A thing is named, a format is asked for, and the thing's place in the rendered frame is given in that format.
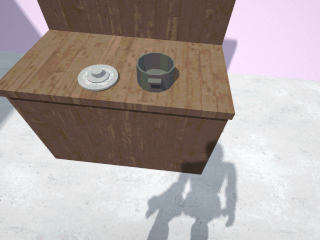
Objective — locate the table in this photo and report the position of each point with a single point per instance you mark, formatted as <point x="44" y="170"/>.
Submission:
<point x="174" y="130"/>

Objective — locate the knob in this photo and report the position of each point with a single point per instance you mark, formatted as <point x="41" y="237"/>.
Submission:
<point x="96" y="72"/>

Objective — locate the pot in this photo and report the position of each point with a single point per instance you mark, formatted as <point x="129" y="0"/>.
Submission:
<point x="155" y="71"/>

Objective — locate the lid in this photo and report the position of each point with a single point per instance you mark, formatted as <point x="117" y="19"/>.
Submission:
<point x="91" y="83"/>

